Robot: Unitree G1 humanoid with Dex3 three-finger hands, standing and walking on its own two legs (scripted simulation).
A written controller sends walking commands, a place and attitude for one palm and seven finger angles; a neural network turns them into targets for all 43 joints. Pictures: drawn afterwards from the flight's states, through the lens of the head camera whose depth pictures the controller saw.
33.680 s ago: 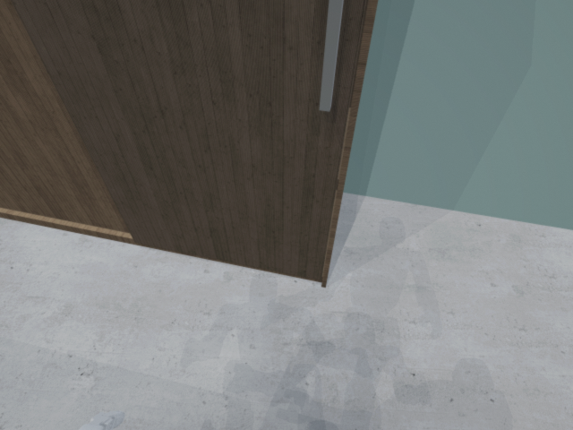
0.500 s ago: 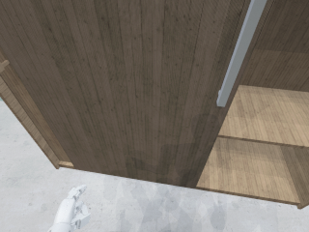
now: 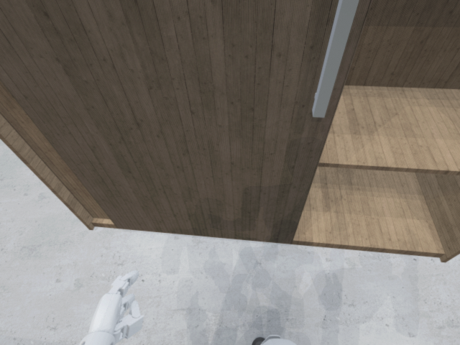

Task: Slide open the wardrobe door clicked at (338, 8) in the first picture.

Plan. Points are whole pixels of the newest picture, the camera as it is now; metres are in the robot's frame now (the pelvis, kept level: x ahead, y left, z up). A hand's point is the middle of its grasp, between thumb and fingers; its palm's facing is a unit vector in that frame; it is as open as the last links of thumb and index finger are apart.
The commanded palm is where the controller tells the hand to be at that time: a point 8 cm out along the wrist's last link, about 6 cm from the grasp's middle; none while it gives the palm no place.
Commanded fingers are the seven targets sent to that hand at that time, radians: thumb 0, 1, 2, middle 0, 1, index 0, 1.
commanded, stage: step back with the hand held close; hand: right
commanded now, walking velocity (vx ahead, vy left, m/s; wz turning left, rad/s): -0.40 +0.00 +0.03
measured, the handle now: (336, 35) +0.57 -0.18 +0.23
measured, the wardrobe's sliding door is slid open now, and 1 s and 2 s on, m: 0.65 0.65 0.65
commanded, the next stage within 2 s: stop stepping back and stand still in 0.28 s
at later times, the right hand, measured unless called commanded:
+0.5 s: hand out of the picture +0.14 -0.28 +0.16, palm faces +0.34 +0.83 -0.44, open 7.4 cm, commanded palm +0.06 -0.32 +0.19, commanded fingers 0.00 -0.90 -0.90 0.20 0.30 0.20 0.30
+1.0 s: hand out of the picture +0.12 -0.27 +0.15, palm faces +0.39 +0.83 -0.40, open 7.4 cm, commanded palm +0.05 -0.31 +0.19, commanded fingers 0.00 -0.90 -0.90 0.20 0.30 0.20 0.30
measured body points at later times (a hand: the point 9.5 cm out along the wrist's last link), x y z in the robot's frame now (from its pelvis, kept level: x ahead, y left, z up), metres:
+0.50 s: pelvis -0.08 -0.02 +0.01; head -0.04 -0.07 +0.46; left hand +0.09 +0.21 -0.05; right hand +0.11 -0.32 +0.18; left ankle -0.09 +0.10 -0.69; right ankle -0.07 -0.10 -0.73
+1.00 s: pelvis -0.10 -0.01 +0.00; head -0.11 -0.04 +0.45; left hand +0.04 +0.25 -0.06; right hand +0.10 -0.31 +0.18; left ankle -0.17 +0.09 -0.72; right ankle -0.10 -0.11 -0.73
